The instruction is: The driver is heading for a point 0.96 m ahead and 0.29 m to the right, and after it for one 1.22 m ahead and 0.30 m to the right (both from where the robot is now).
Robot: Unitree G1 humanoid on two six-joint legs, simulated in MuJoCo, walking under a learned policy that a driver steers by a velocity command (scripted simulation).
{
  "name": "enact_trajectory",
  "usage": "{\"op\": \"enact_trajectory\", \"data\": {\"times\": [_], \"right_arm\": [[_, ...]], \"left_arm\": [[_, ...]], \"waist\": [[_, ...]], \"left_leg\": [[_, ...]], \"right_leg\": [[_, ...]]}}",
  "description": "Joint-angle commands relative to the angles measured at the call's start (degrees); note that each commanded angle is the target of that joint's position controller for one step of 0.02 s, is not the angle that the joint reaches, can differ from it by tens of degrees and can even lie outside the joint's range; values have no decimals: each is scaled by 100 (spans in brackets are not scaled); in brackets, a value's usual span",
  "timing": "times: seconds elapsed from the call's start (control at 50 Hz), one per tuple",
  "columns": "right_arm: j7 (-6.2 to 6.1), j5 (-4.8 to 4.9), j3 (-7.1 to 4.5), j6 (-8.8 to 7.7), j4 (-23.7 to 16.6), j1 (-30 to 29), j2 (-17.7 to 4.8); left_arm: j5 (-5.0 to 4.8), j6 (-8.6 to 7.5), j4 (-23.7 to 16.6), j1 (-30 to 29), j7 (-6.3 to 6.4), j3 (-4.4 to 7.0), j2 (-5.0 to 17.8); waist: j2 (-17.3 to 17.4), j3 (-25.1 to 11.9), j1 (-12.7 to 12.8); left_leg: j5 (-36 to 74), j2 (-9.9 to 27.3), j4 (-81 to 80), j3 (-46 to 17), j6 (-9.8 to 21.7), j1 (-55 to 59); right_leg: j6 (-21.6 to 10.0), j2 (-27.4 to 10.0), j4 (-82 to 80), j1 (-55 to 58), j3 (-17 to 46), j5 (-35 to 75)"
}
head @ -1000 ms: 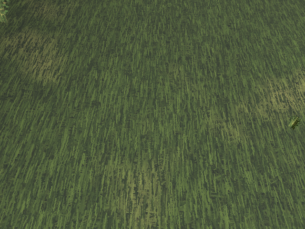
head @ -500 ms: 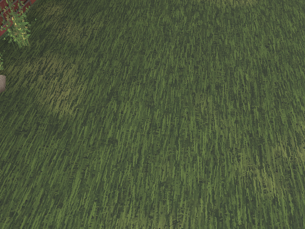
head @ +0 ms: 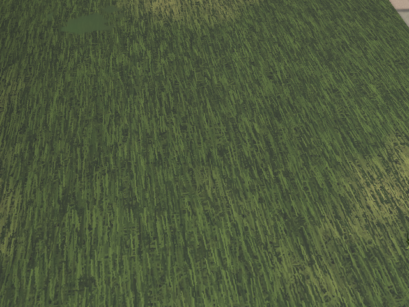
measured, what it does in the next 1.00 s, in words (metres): walks ahead, turning right: right foot, then left foot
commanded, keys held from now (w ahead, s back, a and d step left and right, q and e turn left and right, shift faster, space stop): w+e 0.72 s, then w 0.28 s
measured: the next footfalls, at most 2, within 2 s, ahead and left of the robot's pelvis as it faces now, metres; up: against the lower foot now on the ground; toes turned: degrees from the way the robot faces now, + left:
right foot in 0.24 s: +0.29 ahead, -0.15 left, +0.00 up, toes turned -12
left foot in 0.74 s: +0.62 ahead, -0.05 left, +0.00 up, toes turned -30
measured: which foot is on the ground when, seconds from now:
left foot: down 0.00-0.24, up 0.26-0.72, down 0.74-1.00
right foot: up 0.00-0.22, down 0.24-0.74, up 0.76-1.00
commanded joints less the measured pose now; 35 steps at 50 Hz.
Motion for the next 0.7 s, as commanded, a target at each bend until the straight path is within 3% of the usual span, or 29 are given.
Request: {"op": "enact_trajectory", "data": {"times": [0.02,0.1,0.16,0.2,0.22,0.24,0.26,0.28,0.3,0.32,0.34,0.36,0.38,0.44,0.54,0.62,0.66,0.7], "right_arm": [[-66,15,-227,-74,-382,-464,-907],[-96,111,-304,34,-217,-188,-1099],[-91,213,-368,148,-133,-143,-1249],[-109,281,-423,231,-152,-226,-1430],[-111,316,-417,279,-175,-327,-1432],[-131,256,-341,267,-212,-261,-1260],[-88,-66,-82,185,-491,240,-419],[-34,80,-10,-41,-667,8,-536],[14,332,-130,-181,-808,-716,-1022],[5,339,-94,-257,-878,-889,-970],[-46,178,-99,-272,-790,-870,-946],[-63,66,-146,-234,-749,-775,-1017],[-47,38,-164,-166,-739,-696,-1020],[-44,-27,-109,-14,-774,-787,-770],[19,14,17,-17,-1030,-1838,-492],[122,107,-12,-104,-1189,-2314,-618],[160,117,-66,-153,-1197,-2277,-736],[149,132,-144,-203,-1115,-1872,-853]], "left_arm": [[19,-53,-428,-164,-95,-29,43],[27,-74,-721,-871,-229,-70,7],[33,-53,-905,-1030,-294,-13,148],[42,-10,-877,-558,-287,123,383],[21,10,-692,214,-255,267,605],[6,61,-410,1216,-159,477,997],[-55,69,-368,1288,-57,596,1705],[-9,-65,-651,1300,-115,499,1579],[36,-169,-597,1172,-155,370,1110],[31,-235,-570,936,-150,315,932],[31,-256,-617,526,-139,245,730],[83,-265,-699,249,-112,189,571],[134,-265,-770,135,-89,171,548],[89,-296,-681,268,6,208,687],[30,-223,-485,657,140,237,795],[-15,-163,-309,1005,162,245,787],[-12,-119,-275,1036,184,244,753],[4,-78,-289,927,191,255,745]], "waist": [[614,120,125],[522,350,-120],[593,344,-38],[776,-80,318],[716,-484,784],[469,-998,1239],[-1230,-1313,675],[-1011,-2426,790],[-333,-1732,1029],[-124,-1129,850],[244,-745,570],[164,-616,359],[89,-560,239],[182,-384,194],[-75,-114,581],[-164,-56,753],[-259,-83,688],[-463,-169,450]], "left_leg": [[1378,1530,-937,-532,841,45],[1462,1647,-875,-89,730,452],[2458,1773,-415,126,589,962],[4373,1728,579,301,464,1099],[4814,1561,1637,462,331,870],[3998,1322,3137,526,86,-120],[-1205,445,5294,368,-311,-2628],[-2467,-219,6424,-1151,-379,-3683],[-1888,121,6452,-1468,-236,-4262],[-1367,359,6000,-1427,-114,-4240],[-1014,583,5486,-1435,-121,-3860],[-783,709,5102,-1482,-150,-3404],[-647,741,4927,-1484,-190,-3114],[-300,666,4164,-1300,-424,-2959],[1491,277,2082,-1215,-574,-2638],[1646,85,1329,-1336,-471,-2386],[1261,42,1097,-1418,-355,-2278],[798,8,950,-1337,-168,-1752]], "right_leg": [[7,-169,-884,-114,45,843],[-168,-72,-1804,-22,-333,1043],[-430,110,-2123,116,-584,475],[-687,526,-2132,954,-928,-112],[-872,817,-2408,1980,-1065,4],[-1102,877,-2590,3646,-733,236],[-1934,-621,-2817,5525,2011,77],[-2719,-1402,-4011,6251,4665,-1420],[-2310,-1296,-4327,5889,4042,-1299],[-2095,-1076,-4283,5142,3309,-888],[-1895,-833,-4240,4299,2686,-177],[-1823,-646,-4305,3703,2265,440],[-1810,-548,-4423,3351,2101,750],[-1829,-377,-4574,2767,1587,1515],[-1401,79,-4508,2406,1132,900],[-1294,-85,-4163,2732,1597,468],[-1228,-199,-3832,3084,1935,457],[-1120,-217,-3458,3185,2144,792]]}}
